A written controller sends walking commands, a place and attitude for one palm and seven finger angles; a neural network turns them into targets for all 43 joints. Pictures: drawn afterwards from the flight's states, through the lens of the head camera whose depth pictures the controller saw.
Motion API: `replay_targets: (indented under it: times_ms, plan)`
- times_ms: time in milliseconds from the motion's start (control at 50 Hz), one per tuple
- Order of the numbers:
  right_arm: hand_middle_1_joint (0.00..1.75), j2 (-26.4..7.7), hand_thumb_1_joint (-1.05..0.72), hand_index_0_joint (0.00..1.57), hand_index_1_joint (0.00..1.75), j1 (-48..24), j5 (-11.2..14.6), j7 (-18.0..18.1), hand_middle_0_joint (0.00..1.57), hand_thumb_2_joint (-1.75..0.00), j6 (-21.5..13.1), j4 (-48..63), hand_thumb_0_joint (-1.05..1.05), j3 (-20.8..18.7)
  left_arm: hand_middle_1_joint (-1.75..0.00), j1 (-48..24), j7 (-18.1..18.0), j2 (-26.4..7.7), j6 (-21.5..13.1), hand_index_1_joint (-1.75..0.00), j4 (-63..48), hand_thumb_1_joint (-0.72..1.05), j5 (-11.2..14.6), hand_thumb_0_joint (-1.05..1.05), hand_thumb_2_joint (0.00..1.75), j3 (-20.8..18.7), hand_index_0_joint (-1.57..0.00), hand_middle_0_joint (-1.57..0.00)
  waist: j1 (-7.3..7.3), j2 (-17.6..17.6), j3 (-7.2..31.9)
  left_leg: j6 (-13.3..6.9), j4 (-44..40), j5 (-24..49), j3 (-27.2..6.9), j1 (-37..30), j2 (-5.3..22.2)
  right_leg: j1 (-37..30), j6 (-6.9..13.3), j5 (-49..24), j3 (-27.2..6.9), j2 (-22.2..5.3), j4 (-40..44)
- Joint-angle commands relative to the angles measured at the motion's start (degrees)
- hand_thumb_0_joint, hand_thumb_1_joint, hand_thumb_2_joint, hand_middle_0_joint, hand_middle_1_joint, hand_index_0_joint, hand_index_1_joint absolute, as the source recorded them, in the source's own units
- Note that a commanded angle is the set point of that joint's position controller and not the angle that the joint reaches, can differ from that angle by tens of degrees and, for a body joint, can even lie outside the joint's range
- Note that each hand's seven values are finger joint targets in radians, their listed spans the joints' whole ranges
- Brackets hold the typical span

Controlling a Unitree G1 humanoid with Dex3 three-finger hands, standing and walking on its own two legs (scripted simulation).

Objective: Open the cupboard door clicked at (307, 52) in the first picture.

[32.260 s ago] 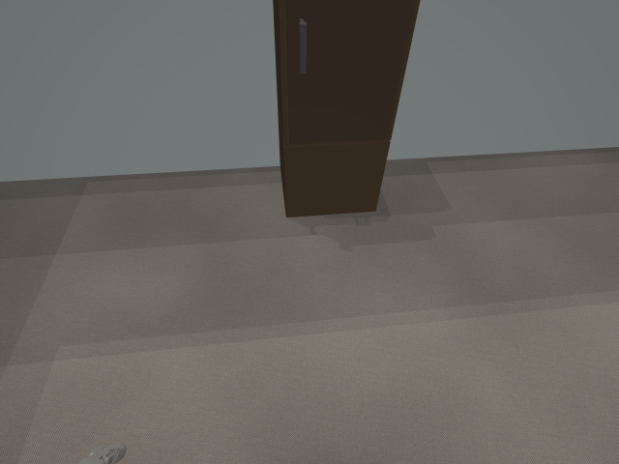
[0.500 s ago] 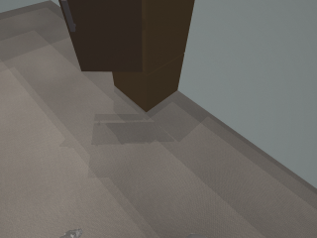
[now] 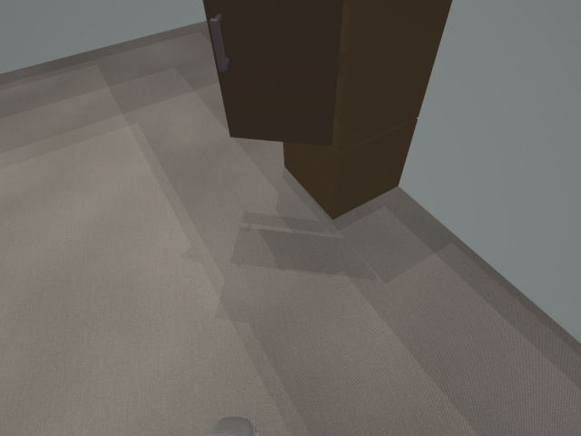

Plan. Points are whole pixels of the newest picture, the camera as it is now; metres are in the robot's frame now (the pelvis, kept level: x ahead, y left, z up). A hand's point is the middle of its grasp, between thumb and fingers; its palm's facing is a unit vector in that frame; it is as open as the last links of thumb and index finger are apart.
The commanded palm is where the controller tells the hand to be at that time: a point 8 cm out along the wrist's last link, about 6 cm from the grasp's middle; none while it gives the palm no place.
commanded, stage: take the last steps up to it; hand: left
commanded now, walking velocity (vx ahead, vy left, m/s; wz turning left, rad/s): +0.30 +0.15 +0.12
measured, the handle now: (220, 42) +1.11 +0.31 +0.01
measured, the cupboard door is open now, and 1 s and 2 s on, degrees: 48 48 48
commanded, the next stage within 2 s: come to a stop and stand still in 1.32 s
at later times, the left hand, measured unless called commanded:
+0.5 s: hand (121, 406) +0.18 +0.32 -0.18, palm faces +0.09 -0.98 -0.17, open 7.4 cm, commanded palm none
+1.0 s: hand (164, 293) +0.38 +0.30 -0.17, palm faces +0.05 -0.97 -0.23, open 7.0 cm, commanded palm none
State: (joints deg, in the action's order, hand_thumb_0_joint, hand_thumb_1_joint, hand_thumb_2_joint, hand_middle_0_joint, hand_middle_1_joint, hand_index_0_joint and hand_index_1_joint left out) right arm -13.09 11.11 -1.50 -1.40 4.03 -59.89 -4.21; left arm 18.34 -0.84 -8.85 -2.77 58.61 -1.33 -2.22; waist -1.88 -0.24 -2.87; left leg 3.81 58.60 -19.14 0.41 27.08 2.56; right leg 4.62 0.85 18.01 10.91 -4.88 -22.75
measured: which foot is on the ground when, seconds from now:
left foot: up 0.00-0.22, down 0.24-0.82, up 0.84-1.00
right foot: down 0.00-0.24, up 0.26-0.78, down 0.80-1.00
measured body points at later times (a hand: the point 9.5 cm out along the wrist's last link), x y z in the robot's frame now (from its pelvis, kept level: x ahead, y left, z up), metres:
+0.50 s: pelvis +0.13 +0.13 +0.00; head +0.16 +0.15 +0.44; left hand +0.17 +0.37 -0.16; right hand +0.18 -0.12 -0.15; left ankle +0.09 +0.18 -0.75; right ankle +0.16 +0.00 -0.66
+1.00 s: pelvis +0.32 +0.11 -0.01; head +0.35 +0.11 +0.44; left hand +0.38 +0.36 -0.15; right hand +0.29 -0.10 -0.17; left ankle +0.33 +0.26 -0.68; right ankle +0.31 +0.03 -0.75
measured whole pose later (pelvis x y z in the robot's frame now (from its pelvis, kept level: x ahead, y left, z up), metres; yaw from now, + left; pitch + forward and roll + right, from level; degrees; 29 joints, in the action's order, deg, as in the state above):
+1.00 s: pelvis +0.32 +0.11 -0.01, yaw +0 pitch -1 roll +0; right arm -7.2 18.1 -1.2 0.1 -0.4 -62.8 -2.2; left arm 12.1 -1.4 -10.0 -4.0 58.5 -0.3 -3.7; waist 1.6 -0.5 -4.7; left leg 1.2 59.9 -17.8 1.4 28.4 5.3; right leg 10.1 3.4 14.7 7.3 0.3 -25.2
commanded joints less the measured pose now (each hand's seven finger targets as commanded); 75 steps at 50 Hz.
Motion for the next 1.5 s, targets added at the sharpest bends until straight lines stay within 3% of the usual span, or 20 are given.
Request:
replay_targets:
  times_ms: [0,120,180,200,220,260,340,660,740,760,780,800,840,920,1100,1160,1180,1220,1320,1480]
  plan:
    - [0.30,-1.45,-0.90,0.20,0.30,-9.45,0.21,-0.85,0.20,-0.90,-2.42,7.20,0.00,0.17,-0.30,7.47,-0.22,-9.46,-1.05,-0.30,0.56,0.90,-0.37,0.00,0.90,-2.41,-0.20,-0.20,-2.29,9.92,-3.28,-0.54,-5.36,1.70,1.32,11.40,1.31,-6.64,5.97,-13.04,-12.62,-16.84,10.99]
    - [0.30,-0.31,-0.90,0.20,0.30,-11.40,0.56,-1.64,0.20,-0.90,-3.60,8.47,0.00,1.21,-0.30,7.04,-0.02,-10.91,-0.77,-0.30,2.41,0.90,-0.82,0.00,0.90,-2.42,-0.20,-0.20,-1.56,11.78,-4.01,-2.87,-19.96,0.77,5.30,-2.19,-0.55,1.17,4.64,-13.43,-8.24,-16.98,8.29]
    - [0.30,-3.96,-0.90,0.20,0.30,2.68,0.30,-0.65,0.20,-0.90,-5.15,4.27,0.00,0.63,-0.30,3.56,0.23,-11.22,-0.52,-0.30,2.18,0.90,-0.43,0.00,0.90,-2.62,-0.20,-0.20,5.61,5.88,2.67,-4.09,-32.39,4.93,8.28,-24.96,-3.52,8.44,1.64,-18.07,-1.39,-12.13,-7.13]
    - [0.30,-9.66,-0.90,0.20,0.30,10.97,-0.07,0.32,0.20,-0.90,-5.73,1.99,0.00,-0.74,-0.30,4.94,0.66,-8.23,-0.32,-0.30,1.54,0.90,0.05,0.00,0.90,-1.84,-0.20,-0.20,8.79,-7.17,9.27,-6.30,-33.34,4.64,-0.42,-37.85,4.22,16.63,-0.60,-7.38,1.90,-6.65,-22.66]
    - [0.30,-14.64,-0.90,0.20,0.30,17.50,-0.13,1.20,0.20,-0.90,-5.96,0.93,0.00,-2.12,-0.30,3.55,0.79,-5.06,-0.18,-0.30,-0.72,0.90,0.34,0.00,0.90,-0.91,-0.20,-0.20,10.45,-19.82,11.97,-11.51,-38.98,8.74,-21.38,-42.11,16.66,29.78,-2.61,17.77,-0.20,0.62,-39.97]
    - [0.30,-12.26,-0.90,0.20,0.30,12.45,0.14,2.33,0.20,-0.90,-5.30,1.86,0.00,-1.10,-0.30,-1.90,0.13,-5.18,0.53,-0.30,-1.97,0.90,0.19,0.00,0.90,-0.94,-0.20,-0.20,7.93,-8.52,5.98,-14.72,-44.02,6.58,-17.99,-31.36,18.73,33.76,0.08,13.53,-8.74,-2.64,-50.24]
    - [0.30,-4.10,-0.90,0.20,0.30,5.48,0.25,2.71,0.20,-0.90,-7.42,3.57,0.00,1.36,-0.30,1.31,1.23,-3.95,1.50,-0.30,0.97,0.90,-0.30,0.00,0.90,-1.24,-0.20,-0.20,1.93,-4.92,-0.82,-12.30,-47.04,18.66,-7.11,-20.07,12.85,29.77,-0.89,0.31,-9.98,-4.08,-48.37]
    - [0.30,-2.71,-0.90,0.20,0.30,19.81,-0.41,3.61,0.20,-0.90,-8.37,-4.68,0.00,2.34,-0.30,-18.48,1.76,-2.92,1.63,-0.30,-7.78,0.90,0.20,0.00,0.90,-0.20,-0.20,-0.20,3.86,-3.15,-3.75,-11.52,-42.85,48.69,0.85,-31.01,12.25,28.30,1.93,-5.40,-5.38,1.32,-19.58]
    - [0.30,-4.16,-0.90,0.20,0.30,18.39,0.35,3.67,0.20,-0.90,-7.97,-5.25,0.00,2.07,-0.30,-4.74,1.13,-5.34,0.55,-0.30,-4.08,0.90,0.21,0.00,0.90,-1.08,-0.20,-0.20,-2.35,-3.16,2.86,-8.05,-25.74,61.80,3.34,-26.07,9.29,5.55,4.47,-6.69,-2.90,5.99,-9.67]
    - [0.30,-3.89,-0.90,0.20,0.30,16.39,1.05,3.38,0.20,-0.90,-8.18,-4.35,0.00,1.97,-0.30,3.45,0.82,-7.91,0.05,-0.30,-1.73,0.90,0.09,0.00,0.90,-2.05,-0.20,-0.20,-5.90,-1.33,7.14,-6.59,-15.04,51.77,4.72,-15.90,6.83,-9.51,6.81,-13.84,-8.30,1.31,-7.95]
    - [0.30,-1.84,-0.90,0.20,0.30,16.50,1.86,3.10,0.20,-0.90,-8.50,-2.79,0.00,1.84,-0.30,11.17,0.29,-12.90,-0.48,-0.30,0.35,0.90,-0.03,0.00,0.90,-3.46,-0.20,-0.20,-7.59,9.35,13.11,-4.06,3.19,13.26,7.87,0.17,-2.07,-23.79,14.38,-26.34,-30.77,-15.22,-4.56]
    - [0.30,-2.03,-0.90,0.20,0.30,15.55,1.81,3.13,0.20,-0.90,-8.02,-2.13,0.00,1.61,-0.30,10.55,0.19,-14.85,-0.30,-0.30,0.71,0.90,1.14,0.00,0.90,-3.38,-0.20,-0.20,-5.74,8.60,12.81,-3.82,17.42,-14.84,3.20,5.47,-3.83,-20.42,19.08,-29.60,-40.38,-23.74,1.85]
    - [0.30,-0.48,-0.90,0.20,0.30,8.32,1.02,2.46,0.20,-0.90,-6.97,-0.46,0.00,1.13,-0.30,1.21,-0.70,-9.89,-0.28,-0.30,-1.79,0.90,1.18,0.00,0.90,-2.53,-0.20,-0.20,-2.84,1.43,-0.95,-4.46,15.09,-5.94,-2.71,8.67,2.23,-3.06,14.70,-20.01,-30.43,-18.71,7.17]
    - [0.30,4.04,-0.90,0.20,0.30,13.05,0.24,1.46,0.20,-0.90,-4.91,-2.12,0.00,1.47,-0.30,-2.61,-0.20,-4.91,-1.60,-0.30,-1.18,0.90,0.57,0.00,0.90,-1.01,-0.20,-0.20,3.28,6.98,-1.69,-2.49,2.67,1.76,0.85,-0.55,3.64,10.26,8.32,-16.19,-14.08,-9.94,11.59]
    - [0.30,2.62,-0.90,0.20,0.30,-1.08,0.23,-0.04,0.20,-0.90,-6.37,3.30,0.00,1.03,-0.30,2.26,0.52,-7.86,-2.03,-0.30,2.53,0.90,-0.04,0.00,0.90,-1.90,-0.20,-0.20,0.16,9.11,-3.19,-2.14,-20.87,6.37,4.42,-0.57,1.64,3.72,8.02,-16.76,-13.71,-10.95,9.33]
    - [0.30,0.20,-0.90,0.20,0.30,3.64,0.04,0.45,0.20,-0.90,-7.25,1.69,0.00,0.79,-0.30,1.23,0.35,-9.03,-1.50,-0.30,3.10,0.90,0.14,0.00,0.90,-2.23,-0.20,-0.20,3.61,4.84,-0.78,-2.82,-30.79,9.38,7.08,-14.01,-1.37,6.07,5.84,-21.85,-10.58,-9.17,0.47]
    - [0.30,-2.59,-0.90,0.20,0.30,9.92,-0.15,0.92,0.20,-0.90,-7.75,-0.18,0.00,0.20,-0.30,1.34,0.44,-8.00,-1.25,-0.30,2.89,0.90,0.31,0.00,0.90,-1.94,-0.20,-0.20,6.15,0.43,3.11,-3.69,-33.43,11.69,5.13,-23.99,-0.06,9.36,4.21,-22.01,-7.96,-6.09,-9.92]
    - [0.30,-11.59,-0.90,0.20,0.30,20.40,-0.61,2.21,0.20,-0.90,-7.61,-1.79,0.00,-1.45,-0.30,2.30,0.60,-3.86,-1.30,-0.30,0.66,0.90,0.91,0.00,0.90,-0.61,-0.20,-0.20,8.56,-18.75,11.33,-13.64,-38.24,27.15,-19.78,-37.32,20.77,25.74,0.71,16.12,-4.14,4.20,-39.60]
    - [0.30,-3.57,-0.90,0.20,0.30,7.11,-0.11,3.22,0.20,-0.90,-8.06,1.66,0.00,1.58,-0.30,0.34,1.04,-3.09,0.54,-0.30,1.83,0.90,-0.01,0.00,0.90,-0.85,-0.20,-0.20,2.23,-6.32,1.05,-12.52,-44.75,21.18,-7.01,-16.44,15.62,25.11,-0.08,3.88,-10.34,-2.05,-45.31]
    - [0.30,-2.48,-0.90,0.20,0.30,5.37,-0.10,3.91,0.20,-0.90,-7.19,0.83,0.00,1.95,-0.30,-0.64,-0.10,-0.62,2.48,-0.30,1.44,0.90,0.58,0.00,0.90,0.03,-0.20,-0.20,0.77,-3.88,3.67,-11.92,-40.30,40.64,0.83,-14.91,13.53,12.52,-1.76,-1.37,-7.96,0.21,-20.10]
